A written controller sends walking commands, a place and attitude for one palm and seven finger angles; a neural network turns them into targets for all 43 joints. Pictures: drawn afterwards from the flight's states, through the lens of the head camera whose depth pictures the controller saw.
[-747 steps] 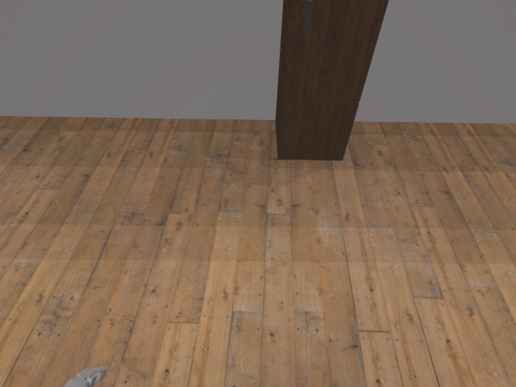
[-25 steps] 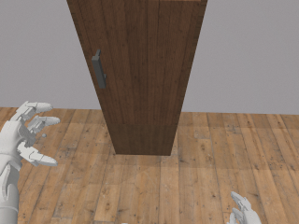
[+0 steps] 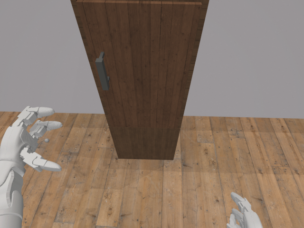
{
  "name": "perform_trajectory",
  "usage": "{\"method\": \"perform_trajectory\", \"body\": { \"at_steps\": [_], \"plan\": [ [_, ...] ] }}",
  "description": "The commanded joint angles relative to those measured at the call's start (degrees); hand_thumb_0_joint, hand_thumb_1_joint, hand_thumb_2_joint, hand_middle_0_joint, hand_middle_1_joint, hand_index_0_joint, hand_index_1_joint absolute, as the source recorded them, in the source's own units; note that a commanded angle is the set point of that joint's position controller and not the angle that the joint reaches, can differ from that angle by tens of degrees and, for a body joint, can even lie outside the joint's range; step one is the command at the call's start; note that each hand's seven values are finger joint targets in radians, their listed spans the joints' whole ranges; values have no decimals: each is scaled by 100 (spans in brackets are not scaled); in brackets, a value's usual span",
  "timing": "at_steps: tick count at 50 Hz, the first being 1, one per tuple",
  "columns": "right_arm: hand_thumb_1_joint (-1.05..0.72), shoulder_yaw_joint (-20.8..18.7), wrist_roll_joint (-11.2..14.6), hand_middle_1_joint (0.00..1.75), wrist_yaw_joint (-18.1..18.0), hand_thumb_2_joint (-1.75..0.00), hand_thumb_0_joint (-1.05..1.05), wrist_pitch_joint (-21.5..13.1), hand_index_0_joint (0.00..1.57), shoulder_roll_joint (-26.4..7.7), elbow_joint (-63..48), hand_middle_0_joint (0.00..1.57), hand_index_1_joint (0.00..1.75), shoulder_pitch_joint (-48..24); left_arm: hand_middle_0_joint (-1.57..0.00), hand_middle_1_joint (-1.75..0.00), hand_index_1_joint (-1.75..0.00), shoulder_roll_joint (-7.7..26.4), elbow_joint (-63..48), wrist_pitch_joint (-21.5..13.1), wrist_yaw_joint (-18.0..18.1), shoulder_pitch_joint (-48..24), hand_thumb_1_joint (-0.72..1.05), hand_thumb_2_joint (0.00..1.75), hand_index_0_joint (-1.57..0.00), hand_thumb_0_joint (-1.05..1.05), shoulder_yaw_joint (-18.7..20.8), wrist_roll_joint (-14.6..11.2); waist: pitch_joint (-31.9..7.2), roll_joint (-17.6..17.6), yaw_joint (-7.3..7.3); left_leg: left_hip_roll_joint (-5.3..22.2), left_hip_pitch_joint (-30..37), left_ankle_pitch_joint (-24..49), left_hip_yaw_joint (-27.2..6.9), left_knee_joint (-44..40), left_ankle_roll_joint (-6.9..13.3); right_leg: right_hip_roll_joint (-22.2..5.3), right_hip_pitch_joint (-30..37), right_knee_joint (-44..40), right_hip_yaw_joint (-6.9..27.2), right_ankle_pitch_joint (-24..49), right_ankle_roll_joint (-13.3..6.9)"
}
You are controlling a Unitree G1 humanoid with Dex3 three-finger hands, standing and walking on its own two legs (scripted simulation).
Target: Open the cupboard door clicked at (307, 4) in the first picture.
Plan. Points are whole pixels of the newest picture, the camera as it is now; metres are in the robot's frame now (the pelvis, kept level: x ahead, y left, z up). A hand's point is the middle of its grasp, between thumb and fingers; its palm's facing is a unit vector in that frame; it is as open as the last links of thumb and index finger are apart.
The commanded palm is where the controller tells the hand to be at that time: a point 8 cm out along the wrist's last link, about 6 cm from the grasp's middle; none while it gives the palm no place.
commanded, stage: move the hooked fingers beside the handle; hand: left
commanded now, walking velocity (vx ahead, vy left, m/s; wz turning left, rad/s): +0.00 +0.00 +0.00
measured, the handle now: (104, 71) +0.59 +0.22 +0.07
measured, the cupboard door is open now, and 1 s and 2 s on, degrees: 0 0 0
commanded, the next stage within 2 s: none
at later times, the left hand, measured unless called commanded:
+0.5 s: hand (62, 115) +0.37 +0.28 +0.08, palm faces +0.08 -1.00 -0.03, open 14.0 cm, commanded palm +0.35 +0.32 +0.08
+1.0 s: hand (72, 96) +0.44 +0.27 +0.08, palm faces +0.07 -1.00 -0.01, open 14.0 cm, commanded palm +0.43 +0.32 +0.07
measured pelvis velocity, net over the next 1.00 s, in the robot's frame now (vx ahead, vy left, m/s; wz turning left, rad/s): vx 0.00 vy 0.00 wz -0.03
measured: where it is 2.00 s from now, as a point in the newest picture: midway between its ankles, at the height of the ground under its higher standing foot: outside the picture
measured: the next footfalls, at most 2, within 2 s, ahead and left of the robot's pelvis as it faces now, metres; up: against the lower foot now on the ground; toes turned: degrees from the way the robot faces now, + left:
none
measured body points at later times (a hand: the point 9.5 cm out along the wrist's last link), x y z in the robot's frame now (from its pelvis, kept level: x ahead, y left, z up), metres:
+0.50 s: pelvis +0.00 +0.00 -0.01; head +0.06 +0.00 +0.44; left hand +0.36 +0.33 +0.09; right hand +0.09 -0.27 -0.10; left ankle +0.01 +0.12 -0.71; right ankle +0.01 -0.12 -0.71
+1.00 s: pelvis +0.00 +0.00 -0.01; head +0.09 +0.02 +0.43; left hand +0.44 +0.32 +0.09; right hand +0.05 -0.26 -0.12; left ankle +0.01 +0.12 -0.71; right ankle +0.01 -0.12 -0.71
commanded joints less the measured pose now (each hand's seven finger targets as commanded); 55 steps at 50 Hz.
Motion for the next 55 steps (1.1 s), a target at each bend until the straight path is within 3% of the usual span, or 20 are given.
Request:
{"method": "perform_trajectory", "body": {
  "at_steps": [1, 5, 7, 8, 11, 14, 18, 21, 24, 27, 29, 30, 34, 38, 40, 45, 46, 48, 49, 55],
  "plan": [
    [-90, -348, -1, 30, -83, -90, 0, -308, 20, -849, -739, 20, 30, -195, -30, -120, -120, 1434, -1104, -366, -1, -1666, -50, 30, -30, 0, 307, -88, -1146, 180, -145, -182, 459, 1151, -37, -712, 107, 185, 465, -533, 63, 1010, -109],
    [-90, -331, 9, 30, -155, -90, 0, -303, 20, -873, -589, 20, 30, -140, -30, -120, -120, 1497, -695, -403, 32, -2676, -50, 30, -30, 0, 147, 33, -935, 243, -328, -169, 383, 624, -85, -712, 110, 175, 109, -627, 120, 389, -103],
    [-90, -329, 12, 30, -185, -90, 0, -307, 20, -884, -515, 20, 30, -91, -30, -120, -120, 1541, -508, -447, 65, -3118, -50, 30, -30, 0, 55, 131, -1029, 301, -365, -175, 386, 521, -108, -704, 116, 151, 61, -621, 150, 261, -105],
    [-90, -327, -7, 30, -191, -90, 0, -297, 20, -898, -518, 20, 30, -45, -30, -120, -120, 1597, -453, -466, 73, -3236, -50, 30, -30, 0, 71, 138, -1138, 192, -349, -175, 378, 568, -118, -668, 126, 168, 134, -588, 163, 285, -117],
    [-90, -338, -14, 30, -161, -90, 0, -281, 20, -870, -494, 20, 30, 14, -30, -120, -120, 1639, -296, -519, 124, -3298, -50, 30, -30, 0, 49, 268, -1610, 583, -250, -189, 570, 859, -99, -629, 108, 140, 250, -484, 165, 625, -136],
    [-90, -345, -40, 30, -109, -90, 0, -192, 20, -916, -478, 20, 30, 131, -30, -120, -120, 2010, 211, -478, 185, -3158, -50, 30, -30, 0, 445, 254, -1733, 144, -180, -178, 281, 1128, -68, -547, 112, 154, 552, -401, 190, 1000, -111],
    [-90, -358, -54, 30, -41, -90, 0, -33, 20, -957, -540, 20, 30, 249, -30, -120, -120, 2353, 756, -411, 181, -3092, -50, 30, -30, 0, 762, 281, -1670, 74, -71, -191, -89, 1326, 22, -487, 112, 148, 764, -313, 242, 1347, -109],
    [-90, -394, -47, 30, 6, -90, 0, 47, 20, -949, -593, 20, 30, 337, -30, -120, -120, 2251, 717, -492, 136, -3285, -50, 30, -30, 0, 610, 352, -1694, 326, -159, -173, -10, 1449, 94, -463, 118, 172, 580, -281, 229, 1531, -92],
    [-90, -447, -55, 30, 12, -90, 0, 118, 20, -996, -520, 20, 30, 515, -30, -120, -120, 2334, 748, -691, 74, -3785, -50, 30, -30, 0, 600, 357, -1860, 154, -284, -145, 35, 1520, 72, -377, 148, 228, 525, -235, 246, 1604, -87],
    [-90, -458, -50, 30, -7, -90, 0, 169, 20, -1002, -394, 20, 30, 601, -30, -120, -120, 2212, 945, -821, 4, -4265, -50, 30, -30, 0, 413, 369, -1858, 425, -404, -146, 111, 1373, 54, -351, 142, 229, 260, -233, 228, 1402, -94],
    [-90, -478, -48, 30, -20, -90, 0, 214, 20, -1031, -316, 20, 30, 679, -30, -120, -120, 2208, 1129, -848, -37, -4569, -50, 30, -30, 0, 344, 376, -1914, 279, -496, -132, 127, 1348, 31, -312, 163, 243, 166, -223, 217, 1362, -82],
    [-90, -492, -54, 30, -23, -90, 0, 233, 20, -1043, -282, 20, 30, 722, -30, -120, -120, 2331, 1258, -853, -36, -4491, -50, 30, -30, 0, 466, 402, -1977, 389, -428, -130, 146, 1440, 16, -310, 152, 237, 174, -194, 207, 1420, -105],
    [-90, -492, -78, 30, 10, -90, 0, 327, 20, -1034, -247, 20, 30, 830, -30, -120, -120, 2372, 1408, -820, 26, -4768, -50, 30, -30, 0, 381, 550, -2205, 599, -422, -121, 281, 1763, -31, -255, 140, 234, 67, -81, 151, 1615, -125],
    [-90, -484, -110, 30, 46, -90, 0, 442, 20, -1054, -229, 20, 30, 916, -30, -120, -120, 2564, 1726, -843, 197, -5050, -50, 30, -30, 0, 518, 636, -2149, 333, -469, -92, 130, 1841, -54, -206, 156, 259, 34, -39, 136, 1678, -118],
    [-90, -491, -122, 30, 81, -90, 0, 494, 20, -1044, -257, 20, 30, 952, -30, -120, -120, 2674, 1847, -878, 258, -4987, -50, 30, -30, 0, 646, 679, -2307, 432, -417, -93, 124, 1881, -9, -179, 136, 250, 102, -6, 154, 1748, -101],
    [-90, -475, -135, 30, 128, -90, 0, 648, 20, -1060, -255, 20, 30, 1041, -30, -120, -120, 2821, 2260, -946, 296, -5291, -50, 30, -30, 0, 653, 838, -2219, 456, -508, -76, -58, 1896, 32, -112, 146, 271, -13, 55, 163, 1807, -88],
    [-90, -473, -140, 30, 127, -90, 0, 681, 20, -1073, -229, 20, 30, 1067, -30, -120, -120, 2856, 2417, -939, 286, -5428, -50, 30, -30, 0, 634, 867, -2141, 280, -573, -67, -172, 1751, 39, -91, 167, 272, -37, 37, 174, 1748, -71],
    [-90, -458, -144, 30, 120, -90, 0, 739, 20, -1092, -234, 20, 30, 1104, -30, -120, -120, 2915, 2617, -946, 228, -5658, -50, 30, -30, 0, 605, 896, -2111, 274, -646, -75, -313, 1593, 55, -48, 189, 280, -51, 35, 220, 1669, -74],
    [-90, -464, -142, 30, 110, -90, 0, 766, 20, -1115, -201, 20, 30, 1129, -30, -120, -120, 3127, 2651, -972, 210, -5811, -50, 30, -30, 0, 708, 932, -2168, 350, -638, -61, -306, 1602, 30, -49, 179, 270, -82, 44, 211, 1650, -77],
    [-90, -456, -176, 30, 104, -90, 0, 869, 20, -1147, -62, 20, 30, 1285, -30, -120, -120, 3023, 2868, -1089, 86, -6591, -50, 30, -30, 0, 399, 1008, -2348, 661, -882, -15, -42, 1625, -98, 84, 159, 305, -619, 94, 165, 1384, -85]
  ]
}}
